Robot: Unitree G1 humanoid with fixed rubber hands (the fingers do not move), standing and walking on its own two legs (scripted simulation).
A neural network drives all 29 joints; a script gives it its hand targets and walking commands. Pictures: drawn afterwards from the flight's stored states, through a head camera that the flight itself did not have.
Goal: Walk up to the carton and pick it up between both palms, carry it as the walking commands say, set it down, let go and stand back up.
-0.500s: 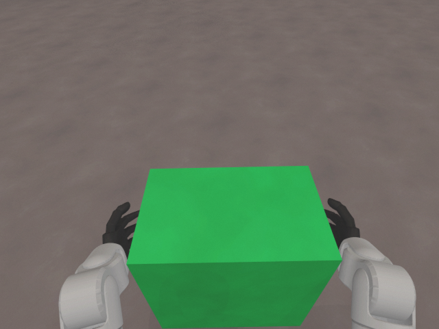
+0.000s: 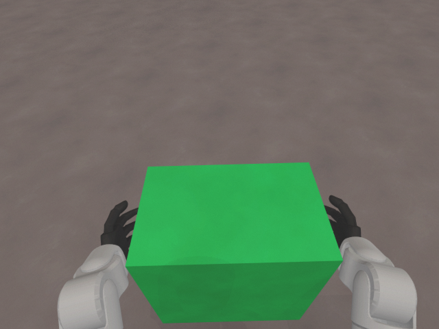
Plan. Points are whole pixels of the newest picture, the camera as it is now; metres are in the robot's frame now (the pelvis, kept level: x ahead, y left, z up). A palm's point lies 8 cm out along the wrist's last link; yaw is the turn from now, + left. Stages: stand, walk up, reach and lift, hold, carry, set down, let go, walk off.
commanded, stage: carry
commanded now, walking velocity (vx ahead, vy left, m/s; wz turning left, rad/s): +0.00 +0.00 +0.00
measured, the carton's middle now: (229, 249) +0.27 -0.01 +0.01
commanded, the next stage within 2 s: none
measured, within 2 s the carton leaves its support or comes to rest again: neither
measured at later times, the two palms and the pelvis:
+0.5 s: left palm (129, 249) +0.25 +0.17 +0.05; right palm (340, 239) +0.26 -0.19 +0.05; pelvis +0.00 -0.01 +0.00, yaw +0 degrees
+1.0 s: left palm (133, 243) +0.27 +0.16 +0.05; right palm (337, 234) +0.27 -0.20 +0.04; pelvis +0.00 -0.01 +0.00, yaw +0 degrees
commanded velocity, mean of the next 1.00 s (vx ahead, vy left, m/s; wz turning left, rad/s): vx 0.00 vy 0.00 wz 0.00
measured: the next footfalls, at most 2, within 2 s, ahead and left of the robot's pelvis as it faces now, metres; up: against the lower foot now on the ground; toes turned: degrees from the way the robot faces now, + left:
none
